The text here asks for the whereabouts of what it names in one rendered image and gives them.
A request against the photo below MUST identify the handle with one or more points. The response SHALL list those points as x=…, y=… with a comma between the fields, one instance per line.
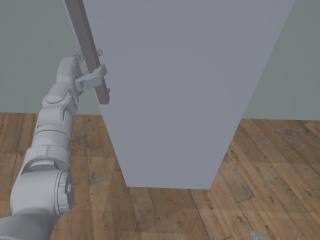
x=84, y=35

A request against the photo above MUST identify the left robot forearm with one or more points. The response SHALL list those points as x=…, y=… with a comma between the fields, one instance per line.
x=53, y=133

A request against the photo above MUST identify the fridge door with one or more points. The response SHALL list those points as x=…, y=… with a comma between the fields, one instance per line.
x=181, y=74

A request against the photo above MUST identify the robot left upper arm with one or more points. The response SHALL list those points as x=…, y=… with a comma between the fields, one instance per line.
x=39, y=199

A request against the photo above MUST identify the robot left hand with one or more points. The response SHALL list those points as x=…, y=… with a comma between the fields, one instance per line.
x=69, y=71

